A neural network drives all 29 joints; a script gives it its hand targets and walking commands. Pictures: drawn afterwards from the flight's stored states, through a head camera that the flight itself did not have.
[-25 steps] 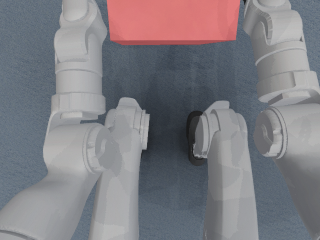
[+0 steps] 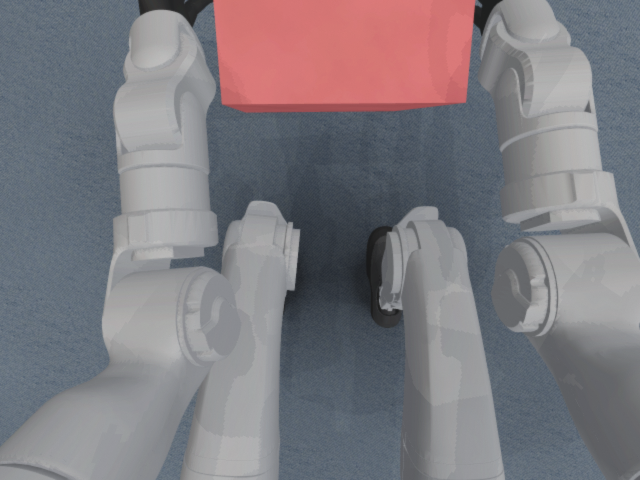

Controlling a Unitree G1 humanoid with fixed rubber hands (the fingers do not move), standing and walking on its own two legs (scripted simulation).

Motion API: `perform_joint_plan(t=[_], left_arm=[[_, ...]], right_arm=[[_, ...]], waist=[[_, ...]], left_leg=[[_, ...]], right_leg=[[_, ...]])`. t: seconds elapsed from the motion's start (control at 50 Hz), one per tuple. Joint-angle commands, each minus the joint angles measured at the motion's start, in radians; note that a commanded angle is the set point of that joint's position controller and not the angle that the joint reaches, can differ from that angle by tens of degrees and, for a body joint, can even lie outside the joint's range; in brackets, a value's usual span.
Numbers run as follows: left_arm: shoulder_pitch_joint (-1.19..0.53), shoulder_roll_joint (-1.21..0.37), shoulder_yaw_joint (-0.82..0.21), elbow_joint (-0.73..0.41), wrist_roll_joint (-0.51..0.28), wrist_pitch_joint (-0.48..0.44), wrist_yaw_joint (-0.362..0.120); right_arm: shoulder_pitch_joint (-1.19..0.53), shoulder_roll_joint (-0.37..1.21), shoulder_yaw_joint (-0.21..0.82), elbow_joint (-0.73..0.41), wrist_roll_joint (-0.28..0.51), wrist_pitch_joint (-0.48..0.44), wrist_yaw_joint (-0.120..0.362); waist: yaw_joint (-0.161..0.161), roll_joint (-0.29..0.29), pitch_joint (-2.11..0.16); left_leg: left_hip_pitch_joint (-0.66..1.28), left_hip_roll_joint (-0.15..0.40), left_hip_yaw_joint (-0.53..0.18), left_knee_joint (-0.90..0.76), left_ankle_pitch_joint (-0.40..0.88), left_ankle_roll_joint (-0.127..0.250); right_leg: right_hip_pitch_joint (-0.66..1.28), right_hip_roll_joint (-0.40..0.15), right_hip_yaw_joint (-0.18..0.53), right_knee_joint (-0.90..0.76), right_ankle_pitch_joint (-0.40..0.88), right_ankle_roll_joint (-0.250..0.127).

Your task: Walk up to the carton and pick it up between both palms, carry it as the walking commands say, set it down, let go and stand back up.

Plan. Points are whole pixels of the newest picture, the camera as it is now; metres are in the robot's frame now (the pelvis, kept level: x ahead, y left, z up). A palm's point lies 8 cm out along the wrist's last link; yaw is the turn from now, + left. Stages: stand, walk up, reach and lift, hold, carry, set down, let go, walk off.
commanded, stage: reach and lift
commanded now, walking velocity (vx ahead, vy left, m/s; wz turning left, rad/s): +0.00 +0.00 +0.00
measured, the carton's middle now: (330, 39) +0.53 +0.02 -0.16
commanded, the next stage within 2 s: none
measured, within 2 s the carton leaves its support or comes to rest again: neither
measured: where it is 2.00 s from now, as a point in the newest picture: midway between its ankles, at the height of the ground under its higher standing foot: (328, 292)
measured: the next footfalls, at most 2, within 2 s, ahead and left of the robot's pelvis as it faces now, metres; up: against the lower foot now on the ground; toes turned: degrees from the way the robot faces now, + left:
none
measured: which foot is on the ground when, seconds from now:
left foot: down 0.00-1.00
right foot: down 0.00-1.00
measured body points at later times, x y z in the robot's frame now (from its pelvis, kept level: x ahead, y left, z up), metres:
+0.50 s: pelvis +0.00 +0.01 +0.05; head +0.31 +0.02 +0.37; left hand +0.51 +0.17 -0.02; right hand +0.54 -0.13 -0.04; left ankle +0.15 +0.12 -0.46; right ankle +0.15 -0.12 -0.46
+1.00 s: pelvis +0.00 +0.00 +0.11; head +0.28 +0.02 +0.46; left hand +0.49 +0.17 +0.05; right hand +0.52 -0.13 +0.04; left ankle +0.15 +0.12 -0.46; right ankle +0.15 -0.12 -0.46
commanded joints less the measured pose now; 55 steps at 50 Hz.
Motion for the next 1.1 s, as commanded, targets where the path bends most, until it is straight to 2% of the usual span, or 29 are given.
perform_joint_plan(t=[0.0,0.02,0.04,0.06,0.1,0.18,0.22,0.26,0.32,0.38,0.4,0.44,0.46,0.48,0.52,0.6,0.64,0.76,0.78,0.82,0.84,0.86,0.88,0.92,0.94,0.96,1.0,1.02,1.08], left_arm=[[-0.682,-1.017,-0.698,-0.027,-0.193,0.023,-0.303],[-0.686,-1.025,-0.704,0.002,-0.195,0.033,-0.308],[-0.644,-1.033,-0.714,0.008,-0.198,0.028,-0.306],[-0.671,-1.028,-0.703,0.001,-0.197,0.031,-0.305],[-0.701,-1.009,-0.716,-0.07,-0.199,0.021,-0.307],[-0.683,-1.038,-0.749,-0.06,-0.206,0.035,-0.307],[-0.644,-1.013,-0.713,-0.022,-0.193,0.038,-0.305],[-0.635,-1.061,-0.76,-0.083,-0.216,0.04,-0.3],[-0.637,-1.047,-0.77,-0.076,-0.22,0.046,-0.294],[-0.613,-1.047,-0.763,-0.102,-0.21,0.035,-0.288],[-0.595,-1.061,-0.766,-0.106,-0.215,0.038,-0.284],[-0.563,-1.051,-0.746,-0.028,-0.192,0.041,-0.288],[-0.57,-1.086,-0.763,-0.039,-0.208,0.043,-0.289],[-0.561,-1.089,-0.774,-0.059,-0.211,0.04,-0.287],[-0.566,-1.041,-0.744,-0.054,-0.188,0.039,-0.285],[-0.615,-1.072,-0.789,-0.106,-0.223,0.044,-0.286],[-0.586,-1.051,-0.743,-0.037,-0.187,0.049,-0.294],[-0.554,-1.089,-0.755,-0.053,-0.194,0.042,-0.309],[-0.535,-1.102,-0.758,-0.029,-0.197,0.044,-0.312],[-0.542,-1.08,-0.762,-0.06,-0.195,0.041,-0.314],[-0.542,-1.081,-0.778,-0.07,-0.208,0.039,-0.314],[-0.567,-1.066,-0.773,-0.078,-0.203,0.033,-0.315],[-0.542,-1.102,-0.792,-0.103,-0.211,0.036,-0.311],[-0.495,-1.084,-0.762,-0.035,-0.191,0.039,-0.315],[-0.487,-1.098,-0.771,-0.012,-0.188,0.041,-0.324],[-0.522,-1.102,-0.787,-0.068,-0.199,0.028,-0.322],[-0.536,-1.09,-0.794,-0.1,-0.204,0.027,-0.327],[-0.506,-1.086,-0.774,-0.056,-0.195,0.024,-0.33],[-0.467,-1.083,-0.784,-0.084,-0.192,0.019,-0.336]], right_arm=[[-0.925,1.09,0.49,-0.436,0.228,-0.127,0.234],[-0.919,1.076,0.477,-0.403,0.214,-0.121,0.235],[-0.92,1.084,0.492,-0.448,0.208,-0.124,0.234],[-0.912,1.069,0.467,-0.411,0.209,-0.117,0.237],[-0.845,1.117,0.464,-0.338,0.207,-0.105,0.243],[-0.861,1.114,0.48,-0.399,0.214,-0.109,0.242],[-0.877,1.088,0.479,-0.394,0.214,-0.106,0.242],[-0.86,1.101,0.501,-0.487,0.218,-0.111,0.244],[-0.822,1.064,0.476,-0.414,0.208,-0.106,0.24],[-0.835,1.094,0.494,-0.437,0.226,-0.114,0.249],[-0.835,1.087,0.503,-0.453,0.228,-0.11,0.249],[-0.827,1.088,0.491,-0.427,0.209,-0.108,0.247],[-0.824,1.074,0.501,-0.446,0.202,-0.109,0.248],[-0.827,1.069,0.506,-0.462,0.215,-0.112,0.247],[-0.781,1.115,0.49,-0.396,0.205,-0.106,0.248],[-0.796,1.104,0.487,-0.457,0.207,-0.102,0.243],[-0.752,1.127,0.447,-0.321,0.184,-0.091,0.252],[-0.799,1.174,0.512,-0.446,0.219,-0.1,0.255],[-0.773,1.155,0.499,-0.416,0.198,-0.097,0.254],[-0.784,1.167,0.512,-0.447,0.208,-0.102,0.254],[-0.726,1.164,0.499,-0.396,0.193,-0.096,0.256],[-0.713,1.205,0.509,-0.371,0.211,-0.093,0.255],[-0.757,1.174,0.53,-0.457,0.222,-0.102,0.259],[-0.772,1.168,0.523,-0.445,0.219,-0.106,0.255],[-0.678,1.192,0.493,-0.352,0.173,-0.093,0.254],[-0.701,1.197,0.491,-0.398,0.187,-0.105,0.255],[-0.666,1.221,0.5,-0.367,0.185,-0.098,0.258],[-0.698,1.238,0.531,-0.388,0.203,-0.1,0.257],[-0.693,1.227,0.556,-0.456,0.197,-0.104,0.253]], waist=[[0.031,-0.018,-2.431],[0.001,-0.027,-2.38],[0.006,-0.048,-2.436],[-0.008,-0.017,-2.379],[-0.006,-0.025,-2.383],[-0.015,-0.001,-2.439],[0.013,-0.004,-2.343],[-0.021,-0.03,-2.483],[-0.037,0.009,-2.403],[-0.002,0.01,-2.393],[-0.016,-0.008,-2.422],[0.001,-0.04,-2.336],[-0.026,-0.035,-2.377],[-0.012,-0.006,-2.393],[0.008,-0.029,-2.321],[-0.032,-0.008,-2.407],[-0.005,0.003,-2.253],[0.015,-0.028,-2.382],[-0.009,-0.042,-2.342],[0.01,-0.03,-2.355],[-0.019,-0.028,-2.326],[0.014,-0.009,-2.316],[-0.001,-0.016,-2.397],[0.029,-0.007,-2.314],[-0.017,-0.044,-2.259],[-0.014,-0.011,-2.301],[-0.013,-0.022,-2.317],[0.02,-0.028,-2.274],[0.015,-0.047,-2.343]], left_leg=[[0.679,-0.094,0.075,-0.199,0.22,0.018],[0.676,-0.093,0.067,-0.214,0.208,0.011],[0.696,-0.094,0.062,-0.205,0.236,0.015],[0.686,-0.09,0.06,-0.222,0.197,0.013],[0.711,-0.091,0.058,-0.24,0.196,0.016],[0.77,-0.091,0.053,-0.254,0.217,0.008],[0.738,-0.09,0.057,-0.264,0.187,0.017],[0.865,-0.095,0.042,-0.282,0.27,0.007],[0.865,-0.086,0.03,-0.3,0.24,-0.002],[0.903,-0.087,0.035,-0.327,0.234,0.001],[0.934,-0.084,0.027,-0.333,0.249,0.003],[0.885,-0.084,0.031,-0.34,0.233,0.009],[0.917,-0.083,0.017,-0.352,0.242,0.004],[0.934,-0.087,0.03,-0.358,0.246,0.0],[0.913,-0.083,0.017,-0.382,0.227,0.01],[0.978,-0.082,0.016,-0.411,0.19,-0.002],[0.933,-0.072,0.016,-0.437,0.131,0.003],[1.009,-0.082,0.025,-0.476,0.201,0.016],[0.983,-0.085,0.017,-0.479,0.201,0.013],[1.029,-0.082,0.011,-0.499,0.208,0.018],[1.002,-0.078,0.009,-0.501,0.193,0.01],[1.015,-0.081,0.018,-0.517,0.2,0.017],[1.082,-0.084,0.011,-0.52,0.226,0.01],[1.035,-0.083,0.017,-0.538,0.206,0.019],[1.011,-0.077,0.011,-0.554,0.175,0.014],[1.042,-0.075,0.011,-0.559,0.174,0.012],[1.049,-0.075,0.009,-0.583,0.169,0.015],[1.036,-0.08,0.016,-0.583,0.179,0.026],[1.081,-0.087,0.014,-0.594,0.227,0.031]], right_leg=[[0.712,0.098,-0.037,-0.192,0.2,-0.015],[0.688,0.1,-0.061,-0.202,0.192,-0.017],[0.724,0.102,-0.048,-0.199,0.213,-0.019],[0.693,0.099,-0.047,-0.215,0.168,-0.024],[0.689,0.103,-0.055,-0.225,0.164,-0.015],[0.739,0.103,-0.046,-0.247,0.197,-0.021],[0.702,0.094,-0.04,-0.261,0.144,-0.021],[0.791,0.105,-0.048,-0.277,0.231,-0.023],[0.734,0.097,-0.042,-0.291,0.191,-0.028],[0.758,0.1,-0.039,-0.317,0.18,-0.028],[0.771,0.101,-0.041,-0.32,0.185,-0.027],[0.775,0.098,-0.039,-0.335,0.171,-0.02],[0.79,0.101,-0.042,-0.336,0.187,-0.025],[0.812,0.099,-0.036,-0.351,0.18,-0.026],[0.79,0.097,-0.028,-0.367,0.17,-0.02],[0.876,0.098,-0.028,-0.401,0.149,-0.029],[0.788,0.088,-0.025,-0.423,0.086,-0.029],[0.964,0.091,-0.008,-0.478,0.156,-0.021],[0.946,0.088,-0.01,-0.485,0.152,-0.023],[0.968,0.087,-0.004,-0.499,0.159,-0.022],[0.972,0.089,0.0,-0.506,0.159,-0.025],[0.996,0.086,0.009,-0.52,0.171,-0.02],[1.003,0.092,0.0,-0.528,0.177,-0.022],[1.013,0.086,0.012,-0.545,0.163,-0.023],[1.011,0.085,0.006,-0.558,0.149,-0.021],[1.034,0.088,0.006,-0.554,0.149,-0.023],[1.071,0.082,0.009,-0.584,0.149,-0.024],[1.092,0.082,0.022,-0.595,0.151,-0.021],[1.155,0.083,0.027,-0.606,0.203,-0.018]])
